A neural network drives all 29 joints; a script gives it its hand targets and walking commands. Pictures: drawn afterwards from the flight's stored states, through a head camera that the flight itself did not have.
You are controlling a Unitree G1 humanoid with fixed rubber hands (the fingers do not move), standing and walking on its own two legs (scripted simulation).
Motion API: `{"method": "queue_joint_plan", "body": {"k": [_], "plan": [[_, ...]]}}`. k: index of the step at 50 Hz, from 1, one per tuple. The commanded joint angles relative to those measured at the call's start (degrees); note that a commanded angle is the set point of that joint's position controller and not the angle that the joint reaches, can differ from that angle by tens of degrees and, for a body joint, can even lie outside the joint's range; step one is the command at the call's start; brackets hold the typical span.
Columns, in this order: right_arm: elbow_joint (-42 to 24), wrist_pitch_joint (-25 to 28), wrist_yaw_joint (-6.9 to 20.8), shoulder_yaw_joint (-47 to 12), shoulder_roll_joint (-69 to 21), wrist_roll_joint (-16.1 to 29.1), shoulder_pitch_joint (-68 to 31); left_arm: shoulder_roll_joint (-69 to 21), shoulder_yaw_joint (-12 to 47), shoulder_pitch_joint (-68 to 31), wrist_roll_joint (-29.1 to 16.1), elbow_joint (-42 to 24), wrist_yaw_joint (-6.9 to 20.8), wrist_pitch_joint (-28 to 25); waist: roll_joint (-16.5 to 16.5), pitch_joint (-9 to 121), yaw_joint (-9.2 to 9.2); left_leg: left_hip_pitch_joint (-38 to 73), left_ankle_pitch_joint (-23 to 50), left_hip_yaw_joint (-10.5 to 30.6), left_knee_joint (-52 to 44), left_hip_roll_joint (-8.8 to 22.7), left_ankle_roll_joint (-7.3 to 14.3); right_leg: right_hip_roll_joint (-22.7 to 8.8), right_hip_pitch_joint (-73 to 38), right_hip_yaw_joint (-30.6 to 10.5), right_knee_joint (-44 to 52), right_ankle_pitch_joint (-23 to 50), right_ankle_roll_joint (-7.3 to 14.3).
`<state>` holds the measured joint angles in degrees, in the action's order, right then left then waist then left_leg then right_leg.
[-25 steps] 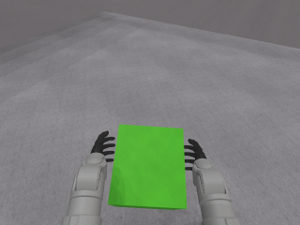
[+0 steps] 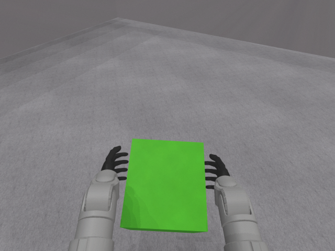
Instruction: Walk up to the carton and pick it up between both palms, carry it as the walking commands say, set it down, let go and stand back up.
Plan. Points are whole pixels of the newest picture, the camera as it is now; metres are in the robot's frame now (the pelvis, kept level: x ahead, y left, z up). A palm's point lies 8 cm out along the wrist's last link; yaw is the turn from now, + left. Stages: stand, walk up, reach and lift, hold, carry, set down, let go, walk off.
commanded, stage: carry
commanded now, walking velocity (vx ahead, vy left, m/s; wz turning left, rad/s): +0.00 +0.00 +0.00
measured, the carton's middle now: (164, 188) +0.31 +0.00 -0.05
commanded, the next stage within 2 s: hold in 1.76 s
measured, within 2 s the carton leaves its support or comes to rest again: neither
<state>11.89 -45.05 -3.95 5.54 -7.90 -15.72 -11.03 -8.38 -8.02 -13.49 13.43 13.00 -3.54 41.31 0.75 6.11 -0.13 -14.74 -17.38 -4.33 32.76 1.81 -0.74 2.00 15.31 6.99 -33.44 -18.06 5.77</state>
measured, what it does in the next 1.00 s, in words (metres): shifts its weight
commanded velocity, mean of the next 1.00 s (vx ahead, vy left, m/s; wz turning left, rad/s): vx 0.00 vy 0.00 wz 0.00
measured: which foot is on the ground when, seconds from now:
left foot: down 0.00-1.00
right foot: down 0.00-1.00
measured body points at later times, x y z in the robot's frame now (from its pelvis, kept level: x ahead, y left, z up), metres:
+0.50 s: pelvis -0.04 -0.01 +0.00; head -0.07 -0.03 +0.45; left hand +0.26 +0.14 +0.04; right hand +0.25 -0.15 +0.02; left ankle +0.00 +0.13 -0.73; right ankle +0.00 -0.05 -0.73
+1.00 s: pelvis -0.06 -0.01 +0.00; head -0.07 -0.02 +0.45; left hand +0.24 +0.14 +0.03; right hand +0.25 -0.15 +0.02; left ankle +0.00 +0.13 -0.73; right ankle +0.00 -0.05 -0.73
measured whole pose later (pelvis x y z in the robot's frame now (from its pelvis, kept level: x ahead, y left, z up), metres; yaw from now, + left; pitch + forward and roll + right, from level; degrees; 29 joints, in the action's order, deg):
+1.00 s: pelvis -0.06 -0.01 +0.00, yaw +1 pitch +0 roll +1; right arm 10.1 -45.1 -4.1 5.9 -8.3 -15.5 -13.0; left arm -8.3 -8.6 -13.0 12.0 10.2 -3.8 41.5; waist 0.9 2.4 0.2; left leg -20.0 -11.1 -3.8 31.2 3.4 -1.3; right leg 2.5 19.4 9.7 -29.8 -11.2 7.3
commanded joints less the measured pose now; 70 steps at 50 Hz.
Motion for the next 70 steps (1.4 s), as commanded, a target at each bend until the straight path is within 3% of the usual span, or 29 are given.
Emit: {"method": "queue_joint_plan", "body": {"k": [1, 2, 4, 6, 8, 9, 14, 17, 21, 22, 23, 24, 25, 30, 31, 36, 37, 38, 40, 41, 44, 47, 50, 51, 53, 55, 59, 64, 70], "plan": [[-9.7, 5.8, 13.9, -30.7, -53.8, 17.0, -34.8, -57.6, 31.3, -21.4, -15.6, -0.2, 15.4, -1.0, -1.7, 10.4, -0.20, -0.1, 4.7, 6.1, -5.0, 5.0, 2.6, -12.2, -2.8, -11.0, 10.3, 13.9, -0.9], [-8.8, 6.3, 13.9, -29.7, -53.4, 16.5, -37.3, -56.4, 28.6, -20.1, -13.5, 3.8, 15.5, -1.1, -5.8, 8.6, -0.27, -0.7, 2.3, 5.8, -3.9, 5.2, 2.5, -13.8, -2.3, -12.1, 13.0, 12.9, -1.8], [-8.9, 6.2, 13.7, -30.3, -54.4, 17.3, -37.5, -57.5, 30.3, -23.2, -14.8, 1.2, 15.4, -1.4, -0.1, 10.2, -0.33, 1.8, -0.3, 5.0, -4.0, 4.3, 2.4, -13.7, -1.0, -14.4, 14.6, 8.3, -0.6], [-12.7, 6.7, 13.7, -33.0, -55.3, 18.6, -38.8, -57.9, 32.0, -23.7, -16.5, -2.9, 15.7, -2.2, -4.7, 11.3, -0.17, -0.8, -0.2, 4.4, -2.0, 3.4, 2.3, -14.2, -3.5, -13.8, 14.7, 10.7, -1.5], [-12.1, 6.1, 13.5, -31.8, -54.7, 18.6, -38.9, -58.3, 32.2, -23.6, -16.2, -2.4, 15.0, -1.7, 0.9, 12.9, -0.21, 1.6, 3.1, 4.7, -4.0, 3.7, 2.3, -13.8, -3.6, -12.6, 13.9, 12.5, -0.5], [-10.3, 6.3, 13.6, -31.9, -55.4, 18.1, -36.5, -56.5, 31.8, -22.1, -15.3, -3.6, 14.9, -2.2, -2.8, 12.8, 0.14, 1.9, 2.2, 4.5, -2.7, 4.0, 2.2, -14.4, -4.6, -13.3, 14.3, 14.9, -2.3], [-13.2, 6.6, 13.5, -31.6, -54.0, 17.9, -35.4, -57.1, 32.1, -20.1, -15.7, -2.6, 15.1, -1.6, 0.1, 16.5, 0.17, 2.8, 9.3, 5.3, -3.2, 5.5, 2.7, -12.9, -6.9, -10.7, 11.5, 21.0, -1.7], [-9.0, 5.6, 13.3, -29.6, -52.4, 16.2, -33.7, -57.2, 31.0, -20.3, -15.0, 1.2, 15.2, -1.0, -2.4, 11.6, 0.00, 2.7, 5.7, 5.1, -3.8, 5.0, 2.5, -12.4, 0.0, -11.5, 12.8, 8.0, -1.6], [-7.1, 5.9, 13.5, -30.6, -54.7, 16.7, -32.6, -55.9, 31.4, -23.4, -15.2, -2.2, 15.3, -1.9, -2.1, 14.5, -0.37, 4.8, 6.9, 5.6, -5.2, 6.3, 2.3, -12.5, -2.4, -10.6, 12.2, 8.1, -1.1], [-8.1, 6.0, 13.8, -29.1, -53.8, 16.4, -34.6, -56.5, 31.6, -23.8, -15.3, -1.1, 15.4, -1.6, 2.4, 11.0, -0.40, 2.9, 7.5, 5.9, -6.2, 6.1, 2.6, -12.1, 0.3, -9.9, 11.9, 6.6, -1.0], [-12.1, 6.3, 13.9, -31.0, -53.5, 17.3, -36.9, -57.8, 31.7, -22.5, -15.6, -2.5, 15.1, -1.9, -1.8, 12.6, -0.24, 2.4, 7.0, 6.5, -6.0, 6.5, 2.8, -11.5, -0.7, -9.2, 12.3, 3.6, -1.1], [-10.3, 5.9, 14.0, -30.3, -54.0, 17.9, -34.8, -59.5, 33.4, -23.2, -16.9, -2.1, 15.4, -1.6, 2.6, 9.5, -0.53, 0.9, 8.4, 5.9, -7.0, 6.2, 2.9, -10.9, -0.1, -9.5, 12.1, 6.2, -1.1], [-12.7, 6.0, 13.9, -32.6, -55.4, 18.9, -36.0, -59.8, 33.2, -21.7, -17.5, -2.4, 15.6, -1.5, -1.7, 11.4, -0.29, 2.0, 3.4, 5.7, -6.1, 5.1, 3.1, -11.5, 1.4, -11.4, 14.3, 1.8, -1.1], [-10.2, 5.8, 13.8, -30.9, -53.7, 18.5, -36.6, -56.2, 31.3, -25.3, -15.7, -4.1, 14.9, -1.8, -0.8, 11.0, -0.59, 2.5, 1.0, 4.5, -5.1, 4.7, 2.5, -12.8, 2.6, -11.5, 16.5, -3.7, -1.0], [-8.8, 6.0, 13.5, -29.3, -52.1, 17.9, -37.2, -55.8, 28.4, -20.3, -13.1, 2.6, 14.7, -1.1, -0.1, 10.9, -0.56, 2.6, 2.2, 5.4, -7.0, 5.6, 2.3, -12.8, 1.5, -10.9, 15.9, -1.7, -0.6], [-12.4, 5.9, 13.6, -32.8, -54.1, 18.5, -37.1, -56.7, 31.0, -19.1, -16.1, -1.9, 15.5, -1.5, -6.1, 12.3, 0.14, -2.6, 0.7, 2.9, -2.7, 3.5, 2.0, -15.0, -2.4, -12.6, 18.3, 6.9, -3.2], [-9.5, 5.7, 13.4, -32.5, -54.9, 18.6, -34.5, -55.9, 32.0, -21.1, -16.3, -4.6, 15.5, -1.8, -2.2, 14.5, 0.45, 0.3, -2.2, 1.1, -0.8, 2.2, 2.2, -15.7, -2.6, -12.9, 18.6, 4.1, -2.5], [-10.1, 5.5, 13.5, -31.7, -53.7, 17.5, -36.7, -56.9, 30.0, -20.1, -14.8, -1.5, 15.3, -1.4, -5.7, 12.5, 0.24, -2.9, -1.6, 3.8, -2.4, 3.3, 1.8, -15.6, -2.9, -13.6, 18.8, 3.3, -2.8], [-13.6, 5.6, 13.1, -32.9, -53.3, 18.9, -35.8, -55.9, 31.5, -19.4, -15.8, -5.4, 14.7, -1.4, -3.8, 13.5, 0.45, -0.3, -0.3, 2.3, -1.7, 2.7, 2.5, -14.9, -0.1, -12.5, 19.0, -2.5, -2.0], [-14.5, 6.3, 13.1, -33.7, -53.5, 18.9, -36.6, -56.9, 32.2, -20.8, -16.4, -5.4, 15.0, -2.1, -5.2, 14.4, 0.23, 0.6, -0.2, 2.2, -1.4, 2.5, 2.5, -14.4, -0.9, -12.2, 19.2, 2.0, -3.5], [-12.5, 5.5, 13.5, -30.7, -52.5, 18.1, -36.8, -57.1, 33.4, -24.5, -16.2, -6.9, 14.4, -1.2, 2.6, 15.4, 0.07, 3.0, 6.3, 3.6, -3.4, 4.7, 2.2, -13.2, -1.1, -9.8, 12.2, 10.1, -0.7], [-9.0, 4.8, 13.4, -29.7, -53.5, 17.1, -28.3, -55.5, 34.1, -23.9, -17.8, -9.1, 14.8, -1.1, 2.1, 15.1, 0.19, 2.7, 1.2, 2.6, -3.4, 3.1, 2.4, -14.6, 1.8, -12.5, 17.3, 0.4, -1.8], [-11.1, 4.4, 13.5, -31.9, -54.3, 18.6, -30.9, -56.1, 34.2, -22.0, -17.7, -7.4, 15.0, -0.7, -4.3, 12.5, -0.56, 3.8, -2.4, 2.5, -2.1, 2.8, 3.5, -14.6, 5.6, -12.2, 20.3, -11.1, -2.3], [-11.5, 4.9, 13.4, -31.4, -54.0, 17.6, -34.2, -55.8, 32.4, -23.4, -16.7, -5.9, 15.1, -0.8, -5.5, 13.2, -0.69, 4.6, -0.6, 2.8, -2.2, 2.7, 3.5, -13.7, 6.7, -11.6, 20.9, -10.4, -2.4], [-11.9, 5.9, 13.6, -29.9, -51.8, 17.2, -37.3, -57.0, 32.1, -24.3, -15.8, -3.4, 14.8, -1.2, 1.9, 14.5, -0.37, 3.1, 4.1, 4.3, -5.3, 4.5, 2.3, -12.3, 2.2, -9.7, 16.2, -0.9, -2.1], [-13.6, 6.5, 13.6, -30.7, -52.3, 18.1, -37.5, -56.2, 32.0, -23.6, -16.0, -6.1, 14.5, -1.8, 0.0, 13.8, -0.07, 1.0, 6.9, 5.0, -5.5, 6.5, 2.0, -11.6, -0.2, -7.7, 13.4, 6.8, -1.4], [-12.3, 5.0, 13.3, -31.7, -54.0, 18.6, -32.4, -57.2, 34.2, -23.1, -17.5, -7.9, 14.4, -0.8, 0.9, 15.9, -0.34, 2.0, 5.7, 4.1, -6.3, 5.1, 2.2, -11.6, 1.2, -7.3, 12.7, 0.0, -2.3], [-10.9, 4.9, 13.3, -29.7, -49.9, 16.8, -32.9, -55.5, 30.3, -18.6, -14.1, -1.6, 13.9, -0.1, -0.4, 16.6, 0.14, 1.8, 14.9, 4.4, -4.8, 7.1, 2.4, -11.5, -3.4, -5.9, 8.1, 14.7, -1.5], [-12.4, 5.1, 13.5, -29.8, -51.2, 17.4, -35.0, -57.3, 32.6, -20.5, -16.0, -2.5, 14.4, 0.3, 0.3, 13.6, 0.06, -0.6, 5.9, 5.0, -7.7, 5.6, 2.6, -10.9, -0.1, -7.9, 11.4, 3.1, -1.5]]}}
